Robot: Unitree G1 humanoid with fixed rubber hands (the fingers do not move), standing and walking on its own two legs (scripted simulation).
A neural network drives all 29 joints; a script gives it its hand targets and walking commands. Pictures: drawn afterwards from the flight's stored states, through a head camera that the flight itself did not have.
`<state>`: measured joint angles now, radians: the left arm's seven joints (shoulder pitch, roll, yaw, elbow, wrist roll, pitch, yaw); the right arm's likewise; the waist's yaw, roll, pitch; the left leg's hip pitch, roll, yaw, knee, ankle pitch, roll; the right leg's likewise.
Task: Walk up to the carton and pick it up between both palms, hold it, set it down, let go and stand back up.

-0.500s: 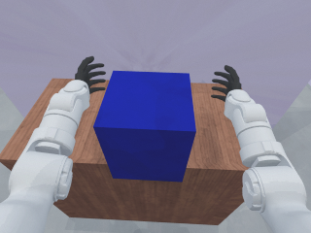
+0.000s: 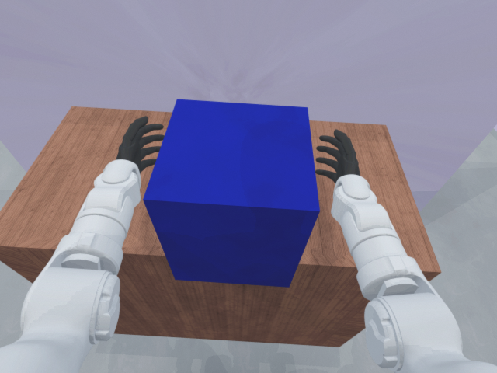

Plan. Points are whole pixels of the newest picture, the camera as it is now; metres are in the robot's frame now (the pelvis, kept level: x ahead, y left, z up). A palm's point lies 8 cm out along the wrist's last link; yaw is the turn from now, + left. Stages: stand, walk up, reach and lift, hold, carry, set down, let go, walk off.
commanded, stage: reach and lift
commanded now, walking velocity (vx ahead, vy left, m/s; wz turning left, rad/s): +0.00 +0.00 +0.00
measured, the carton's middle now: (236, 199) +0.40 +0.01 +0.05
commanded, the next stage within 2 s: none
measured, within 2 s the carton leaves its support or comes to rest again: leaves its support in 1.38 s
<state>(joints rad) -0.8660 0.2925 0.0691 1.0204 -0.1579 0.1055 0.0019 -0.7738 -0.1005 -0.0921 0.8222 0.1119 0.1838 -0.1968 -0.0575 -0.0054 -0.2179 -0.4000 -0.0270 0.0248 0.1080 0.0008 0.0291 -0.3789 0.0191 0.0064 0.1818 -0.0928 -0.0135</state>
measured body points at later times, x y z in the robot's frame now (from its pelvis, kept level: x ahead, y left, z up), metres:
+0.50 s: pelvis +0.00 +0.01 +0.00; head +0.05 +0.00 +0.45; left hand +0.46 +0.15 +0.10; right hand +0.43 -0.17 +0.09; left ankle +0.01 +0.10 -0.75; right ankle -0.03 -0.11 -0.75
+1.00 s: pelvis +0.01 +0.01 +0.00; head +0.02 +0.00 +0.45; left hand +0.44 +0.14 +0.10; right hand +0.41 -0.16 +0.10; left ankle +0.01 +0.10 -0.75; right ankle -0.03 -0.11 -0.75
